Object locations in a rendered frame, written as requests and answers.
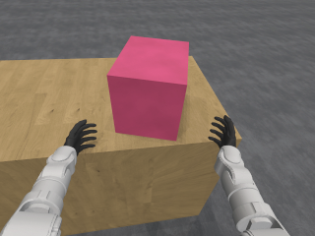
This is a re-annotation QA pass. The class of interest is pedestal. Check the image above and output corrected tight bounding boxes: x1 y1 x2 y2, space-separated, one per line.
0 56 242 236

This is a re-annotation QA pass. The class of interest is robot right hand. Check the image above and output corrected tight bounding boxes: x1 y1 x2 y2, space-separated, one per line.
208 115 236 148

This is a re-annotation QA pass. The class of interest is carton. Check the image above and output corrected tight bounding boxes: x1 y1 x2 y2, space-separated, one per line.
106 35 189 142

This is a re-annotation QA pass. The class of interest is robot left hand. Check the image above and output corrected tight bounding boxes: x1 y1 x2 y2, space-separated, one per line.
64 119 97 156

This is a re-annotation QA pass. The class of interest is left robot forearm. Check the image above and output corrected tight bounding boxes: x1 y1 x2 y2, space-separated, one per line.
0 146 77 236

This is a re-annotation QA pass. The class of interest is left robot upper arm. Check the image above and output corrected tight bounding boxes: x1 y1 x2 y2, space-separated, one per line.
4 211 62 236

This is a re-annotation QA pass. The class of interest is right robot forearm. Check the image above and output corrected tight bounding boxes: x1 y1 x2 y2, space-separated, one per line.
214 146 289 236

